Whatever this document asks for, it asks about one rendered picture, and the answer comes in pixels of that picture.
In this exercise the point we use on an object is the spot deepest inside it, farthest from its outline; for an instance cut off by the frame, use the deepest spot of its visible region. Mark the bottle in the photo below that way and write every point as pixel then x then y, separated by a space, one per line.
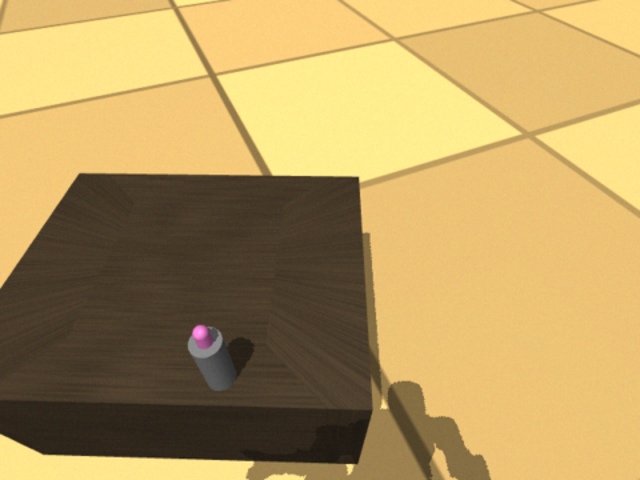
pixel 209 351

